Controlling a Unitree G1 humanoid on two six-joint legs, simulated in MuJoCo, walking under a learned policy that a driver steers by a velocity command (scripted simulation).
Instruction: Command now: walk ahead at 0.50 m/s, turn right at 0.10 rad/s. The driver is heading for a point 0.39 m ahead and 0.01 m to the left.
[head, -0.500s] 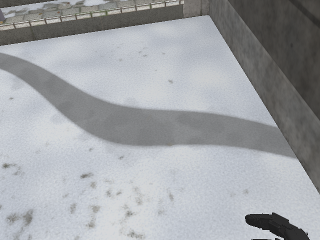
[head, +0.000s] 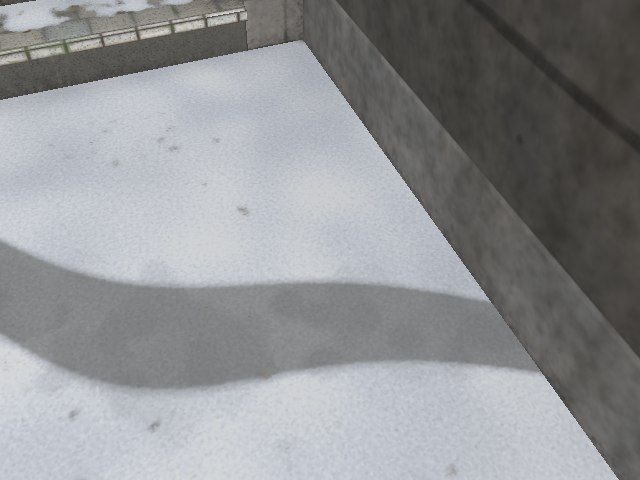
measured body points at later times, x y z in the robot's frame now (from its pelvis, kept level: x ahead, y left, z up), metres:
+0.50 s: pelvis +0.25 -0.04 +0.00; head +0.28 -0.05 +0.44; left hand +0.38 +0.22 -0.10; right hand +0.34 -0.31 -0.13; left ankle +0.23 +0.11 -0.67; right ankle +0.30 -0.14 -0.75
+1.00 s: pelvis +0.33 +0.00 -0.02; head +0.34 +0.01 +0.43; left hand +0.41 +0.26 -0.15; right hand +0.49 -0.22 -0.13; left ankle +0.36 +0.12 -0.75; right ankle +0.30 -0.14 -0.75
